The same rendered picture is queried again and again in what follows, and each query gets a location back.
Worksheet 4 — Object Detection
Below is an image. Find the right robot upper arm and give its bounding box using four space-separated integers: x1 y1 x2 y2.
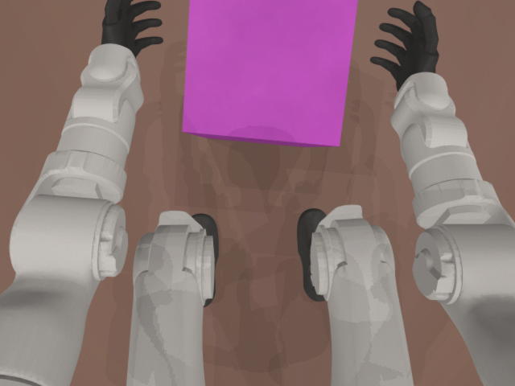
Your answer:
412 224 515 386

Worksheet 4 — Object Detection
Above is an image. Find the robot right hand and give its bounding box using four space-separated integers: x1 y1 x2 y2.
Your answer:
370 1 439 91

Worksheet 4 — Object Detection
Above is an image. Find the left robot upper arm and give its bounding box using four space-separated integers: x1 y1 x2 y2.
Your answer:
0 195 128 386

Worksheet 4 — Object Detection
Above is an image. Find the carton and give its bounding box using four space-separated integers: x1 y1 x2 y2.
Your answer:
182 0 358 147

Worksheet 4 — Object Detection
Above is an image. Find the right robot foot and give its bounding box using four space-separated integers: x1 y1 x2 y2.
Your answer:
297 208 326 302

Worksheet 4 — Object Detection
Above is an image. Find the robot right forearm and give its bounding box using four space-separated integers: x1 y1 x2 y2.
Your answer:
390 72 515 229

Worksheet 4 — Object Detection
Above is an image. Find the robot left forearm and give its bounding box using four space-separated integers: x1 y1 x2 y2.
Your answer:
10 43 144 271

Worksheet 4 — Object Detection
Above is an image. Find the robot left hand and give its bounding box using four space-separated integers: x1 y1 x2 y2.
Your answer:
101 0 163 59

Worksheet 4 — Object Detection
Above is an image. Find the robot right thigh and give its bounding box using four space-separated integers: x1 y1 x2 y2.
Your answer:
310 218 414 386

